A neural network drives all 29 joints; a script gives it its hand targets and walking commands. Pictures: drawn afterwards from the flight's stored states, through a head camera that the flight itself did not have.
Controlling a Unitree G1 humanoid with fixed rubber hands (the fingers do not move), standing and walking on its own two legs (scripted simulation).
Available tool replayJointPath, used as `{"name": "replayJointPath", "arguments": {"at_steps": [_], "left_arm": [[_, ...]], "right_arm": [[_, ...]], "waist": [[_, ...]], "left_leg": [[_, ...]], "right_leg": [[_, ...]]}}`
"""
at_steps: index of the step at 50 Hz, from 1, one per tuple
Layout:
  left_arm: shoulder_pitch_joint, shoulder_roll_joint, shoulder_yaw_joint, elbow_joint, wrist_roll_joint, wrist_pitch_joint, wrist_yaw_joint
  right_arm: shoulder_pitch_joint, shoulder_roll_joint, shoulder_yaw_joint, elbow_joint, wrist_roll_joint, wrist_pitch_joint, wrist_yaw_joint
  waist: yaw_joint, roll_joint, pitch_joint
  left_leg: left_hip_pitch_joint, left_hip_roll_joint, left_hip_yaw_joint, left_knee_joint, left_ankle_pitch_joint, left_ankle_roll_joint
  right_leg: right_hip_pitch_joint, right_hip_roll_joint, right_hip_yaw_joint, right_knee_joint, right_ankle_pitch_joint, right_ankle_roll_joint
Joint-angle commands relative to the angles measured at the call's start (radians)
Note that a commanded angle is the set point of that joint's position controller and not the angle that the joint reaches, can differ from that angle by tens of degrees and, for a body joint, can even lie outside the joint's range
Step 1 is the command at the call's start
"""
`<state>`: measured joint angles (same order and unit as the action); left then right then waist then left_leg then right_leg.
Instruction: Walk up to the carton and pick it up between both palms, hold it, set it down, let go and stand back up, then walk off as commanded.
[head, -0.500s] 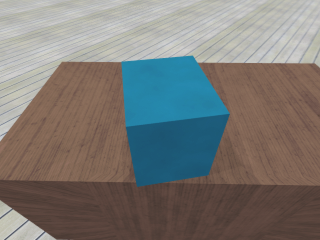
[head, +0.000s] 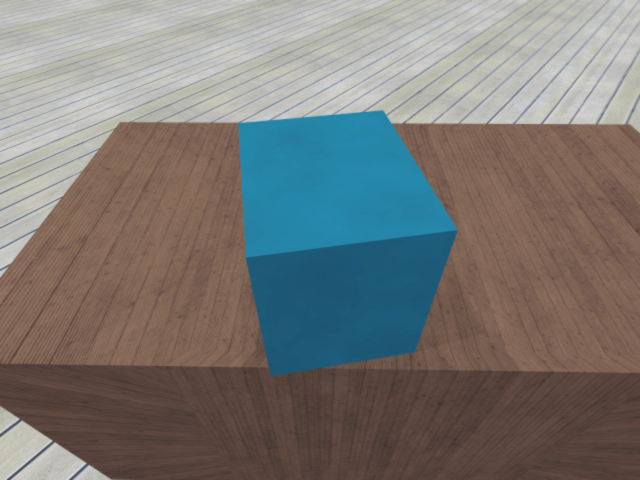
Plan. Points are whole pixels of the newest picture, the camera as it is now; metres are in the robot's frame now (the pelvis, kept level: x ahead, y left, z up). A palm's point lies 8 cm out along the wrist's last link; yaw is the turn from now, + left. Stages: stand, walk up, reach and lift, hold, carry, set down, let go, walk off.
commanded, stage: stand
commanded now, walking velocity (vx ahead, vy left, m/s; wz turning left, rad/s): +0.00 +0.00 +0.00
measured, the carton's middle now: (328, 240) +0.47 +0.01 +0.05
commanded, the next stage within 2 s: walk off in 0.36 s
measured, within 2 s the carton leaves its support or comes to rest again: neither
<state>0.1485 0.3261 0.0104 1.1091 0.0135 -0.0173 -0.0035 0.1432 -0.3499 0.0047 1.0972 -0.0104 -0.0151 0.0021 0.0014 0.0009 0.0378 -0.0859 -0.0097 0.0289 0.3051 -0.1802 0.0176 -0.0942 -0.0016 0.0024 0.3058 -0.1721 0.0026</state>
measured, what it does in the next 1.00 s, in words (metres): walks backwards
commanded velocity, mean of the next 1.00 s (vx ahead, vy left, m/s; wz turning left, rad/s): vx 0.00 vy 0.00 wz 0.00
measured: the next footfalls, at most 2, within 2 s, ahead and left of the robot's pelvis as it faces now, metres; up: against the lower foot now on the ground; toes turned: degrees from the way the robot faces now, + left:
left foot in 1.12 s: -0.14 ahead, +0.10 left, +0.00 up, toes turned +3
right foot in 1.44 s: -0.18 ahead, -0.14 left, +0.00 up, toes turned +3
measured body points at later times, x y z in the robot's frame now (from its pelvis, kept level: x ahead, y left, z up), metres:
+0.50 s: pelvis +0.00 +0.00 +0.00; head +0.01 -0.01 +0.45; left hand +0.07 +0.29 -0.13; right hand +0.07 -0.30 -0.13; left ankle -0.01 +0.11 -0.75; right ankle +0.00 -0.12 -0.75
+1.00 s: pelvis -0.10 -0.03 -0.02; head -0.02 -0.04 +0.42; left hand +0.02 +0.27 -0.13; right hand +0.03 -0.35 -0.14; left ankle -0.16 +0.10 -0.67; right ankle -0.01 -0.13 -0.75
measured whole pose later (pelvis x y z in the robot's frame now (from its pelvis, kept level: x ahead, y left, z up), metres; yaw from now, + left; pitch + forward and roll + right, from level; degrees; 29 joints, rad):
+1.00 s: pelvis -0.10 -0.03 -0.02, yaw +3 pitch -2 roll +2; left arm 0.14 0.34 0.04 0.74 0.03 0.04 0.01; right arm 0.16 -0.43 -0.08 0.76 0.00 0.08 0.00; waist 0.00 0.00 0.20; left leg -0.40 -0.13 -0.10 1.14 -0.55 0.00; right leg -0.39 -0.03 0.00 0.61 -0.19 -0.03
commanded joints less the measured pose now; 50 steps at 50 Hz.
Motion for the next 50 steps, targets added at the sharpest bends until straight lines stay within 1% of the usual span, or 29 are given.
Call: {"name": "replayJointPath", "arguments": {"at_steps": [1,11,12,16,18,20,21,23,24,27,28,29,30,31,34,35,36,37,38,39,40,41,42,43,44,46,48,49,50], "left_arm": [[-0.032,0.220,0.040,-0.059,-0.002,-0.023,0.014],[-0.038,0.223,0.036,-0.050,-0.001,-0.020,0.015],[-0.044,0.221,0.036,-0.054,0.000,-0.022,0.016],[-0.045,0.230,0.039,-0.055,-0.004,-0.024,0.015],[-0.035,0.222,0.036,-0.060,-0.001,-0.021,0.014],[-0.049,0.228,0.038,-0.057,-0.002,-0.020,0.013],[-0.038,0.216,0.036,-0.057,-0.002,-0.021,0.014],[-0.045,0.224,0.037,-0.055,-0.003,-0.020,0.014],[-0.034,0.214,0.033,-0.052,-0.006,-0.018,0.014],[-0.043,0.233,0.037,-0.056,-0.003,-0.020,0.016],[-0.018,0.269,0.080,-0.155,-0.033,0.010,0.020],[0.000,0.261,0.087,-0.180,-0.032,0.014,0.022],[0.024,0.251,0.091,-0.206,-0.028,0.019,0.020],[0.037,0.253,0.097,-0.228,-0.021,0.024,0.018],[0.077,0.238,0.095,-0.282,-0.008,0.038,0.010],[0.101,0.242,0.098,-0.293,-0.004,0.039,0.008],[0.113,0.243,0.098,-0.300,0.000,0.041,0.005],[0.139,0.253,0.097,-0.309,0.001,0.040,0.003],[0.156,0.270,0.099,-0.306,0.003,0.035,0.001],[0.151,0.328,0.107,-0.316,0.005,0.033,0.004],[0.099,0.376,0.115,-0.344,0.018,0.030,0.010],[0.035,0.381,0.110,-0.375,0.025,0.026,0.024],[-0.017,0.353,0.111,-0.385,0.019,0.026,0.033],[-0.050,0.318,0.105,-0.411,0.022,0.028,0.036],[-0.051,0.301,0.105,-0.418,0.020,0.029,0.036],[-0.021,0.291,0.107,-0.440,0.022,0.035,0.039],[0.023,0.304,0.112,-0.445,0.020,0.036,0.039],[0.043,0.310,0.112,-0.444,0.014,0.037,0.038],[0.047,0.316,0.118,-0.446,0.014,0.038,0.037]], "right_arm": [[-0.030,-0.224,-0.042,-0.064,0.000,-0.021,-0.019],[-0.039,-0.208,-0.039,-0.060,0.002,-0.020,-0.016],[-0.034,-0.207,-0.038,-0.061,0.003,-0.022,-0.016],[-0.040,-0.217,-0.041,-0.056,0.000,-0.020,-0.016],[-0.040,-0.218,-0.040,-0.052,-0.001,-0.020,-0.017],[-0.032,-0.210,-0.038,-0.054,0.001,-0.021,-0.017],[-0.038,-0.214,-0.039,-0.056,0.001,-0.021,-0.017],[-0.034,-0.208,-0.034,-0.058,0.001,-0.022,-0.014],[-0.041,-0.225,-0.039,-0.055,0.002,-0.024,-0.015],[-0.037,-0.207,-0.037,-0.053,0.002,-0.021,-0.016],[-0.032,-0.264,-0.081,-0.141,0.023,-0.002,-0.010],[0.001,-0.253,-0.080,-0.159,0.025,0.004,-0.010],[0.033,-0.263,-0.091,-0.187,0.025,0.010,-0.011],[0.048,-0.268,-0.098,-0.223,0.021,0.017,-0.013],[-0.010,-0.297,-0.113,-0.308,0.005,0.032,-0.019],[-0.032,-0.297,-0.115,-0.333,0.002,0.033,-0.020],[-0.049,-0.297,-0.117,-0.352,-0.001,0.037,-0.020],[-0.055,-0.289,-0.117,-0.369,-0.001,0.041,-0.019],[-0.042,-0.262,-0.115,-0.365,0.001,0.044,-0.017],[-0.037,-0.236,-0.113,-0.372,0.006,0.054,-0.018],[-0.029,-0.227,-0.117,-0.383,0.009,0.070,-0.022],[0.001,-0.238,-0.123,-0.368,0.016,0.084,-0.025],[0.027,-0.251,-0.130,-0.355,0.023,0.085,-0.030],[0.038,-0.253,-0.132,-0.370,0.023,0.085,-0.029],[0.050,-0.257,-0.134,-0.381,0.017,0.080,-0.025],[0.062,-0.256,-0.137,-0.407,0.011,0.078,-0.018],[0.062,-0.246,-0.135,-0.421,0.009,0.074,-0.016],[0.059,-0.248,-0.136,-0.421,0.007,0.074,-0.013],[0.076,-0.241,-0.134,-0.422,0.005,0.074,-0.011]], "waist": [[-0.002,0.001,-0.055],[-0.005,-0.011,-0.056],[-0.009,0.007,-0.037],[0.000,-0.013,-0.046],[0.005,0.007,-0.047],[-0.005,-0.011,-0.050],[-0.002,0.015,-0.034],[-0.009,-0.008,-0.061],[-0.004,0.015,-0.031],[-0.005,-0.002,-0.049],[-0.021,0.004,0.082],[-0.032,0.023,0.008],[-0.035,0.023,-0.056],[-0.034,0.022,-0.089],[-0.010,0.129,-0.094],[0.003,0.157,-0.092],[0.015,0.155,-0.081],[0.027,0.144,-0.093],[0.034,0.081,-0.099],[0.045,-0.111,-0.120],[0.034,-0.242,-0.123],[0.003,-0.163,-0.118],[-0.023,-0.135,-0.091],[-0.032,-0.122,-0.072],[-0.025,-0.116,-0.063],[0.000,-0.122,-0.092],[0.023,-0.159,-0.097],[0.026,-0.138,-0.102],[0.025,-0.166,-0.109]], "left_leg": [[0.008,0.148,-0.102,-0.043,0.176,0.017],[0.014,0.149,-0.100,-0.050,0.146,0.015],[0.003,0.148,-0.104,-0.055,0.141,0.013],[0.015,0.152,-0.105,-0.052,0.160,0.014],[0.003,0.151,-0.096,-0.048,0.144,0.013],[0.009,0.151,-0.100,-0.055,0.146,0.011],[0.008,0.151,-0.102,-0.057,0.140,0.011],[0.014,0.155,-0.104,-0.058,0.139,0.012],[-0.003,0.152,-0.105,-0.056,0.141,0.013],[0.010,0.152,-0.102,-0.057,0.147,0.010],[-0.101,0.155,-0.113,0.096,0.469,0.044],[-0.066,0.169,-0.112,0.133,0.574,0.081],[-0.065,0.190,-0.126,0.165,0.599,0.116],[-0.093,0.211,-0.135,0.180,0.582,0.144],[-0.213,0.298,-0.219,0.160,0.472,0.210],[-0.248,0.305,-0.229,0.163,0.445,0.211],[-0.293,0.306,-0.225,0.172,0.399,0.207],[-0.292,0.272,-0.202,0.218,0.329,0.176],[-0.274,0.194,-0.141,0.292,0.207,0.113],[-0.275,0.023,-0.041,0.508,-0.040,0.054],[-0.296,-0.091,-0.068,0.730,-0.482,0.029],[-0.287,-0.125,-0.198,0.869,-0.492,0.025],[-0.308,-0.125,-0.213,0.942,-0.438,0.016],[-0.338,-0.113,-0.202,0.965,-0.404,0.012],[-0.367,-0.110,-0.191,0.976,-0.359,0.004],[-0.390,-0.107,-0.171,0.981,-0.347,-0.015],[-0.411,-0.101,-0.155,0.863,-0.376,-0.023],[-0.382,-0.102,-0.139,0.819,-0.386,-0.019],[-0.357,-0.089,-0.126,0.745,-0.402,-0.016]], "right_leg": [[0.008,-0.128,0.096,-0.043,0.154,-0.033],[0.002,-0.127,0.092,-0.051,0.139,-0.031],[-0.002,-0.132,0.097,-0.052,0.136,-0.034],[-0.006,-0.129,0.097,-0.045,0.140,-0.037],[0.002,-0.132,0.096,-0.048,0.150,-0.033],[-0.002,-0.128,0.093,-0.046,0.138,-0.033],[-0.011,-0.128,0.098,-0.047,0.135,-0.036],[0.002,-0.129,0.092,-0.044,0.133,-0.036],[-0.011,-0.132,0.098,-0.049,0.138,-0.036],[-0.003,-0.130,0.095,-0.044,0.138,-0.038],[-0.108,-0.097,0.076,0.112,0.399,-0.065],[-0.101,-0.082,0.061,0.191,0.413,-0.080],[-0.074,-0.054,0.050,0.258,0.378,-0.085],[-0.062,-0.041,0.042,0.322,0.303,-0.084],[-0.078,0.011,0.048,0.432,-0.011,-0.064],[-0.079,0.018,0.054,0.456,-0.068,-0.063],[-0.066,0.022,0.058,0.445,-0.097,-0.062],[-0.048,0.001,0.085,0.376,-0.051,-0.064],[-0.046,-0.044,0.122,0.248,0.080,-0.068],[-0.091,-0.191,0.305,0.118,0.276,-0.144],[-0.153,-0.331,0.505,0.044,0.395,-0.225],[-0.150,-0.338,0.485,0.063,0.432,-0.216],[-0.160,-0.322,0.411,0.083,0.406,-0.221],[-0.162,-0.295,0.364,0.097,0.328,-0.222],[-0.129,-0.269,0.337,0.107,0.281,-0.224],[-0.070,-0.269,0.310,0.131,0.279,-0.235],[0.003,-0.281,0.310,0.136,0.252,-0.227],[-0.013,-0.281,0.309,0.118,0.207,-0.219],[-0.017,-0.282,0.304,0.117,0.177,-0.221]]}}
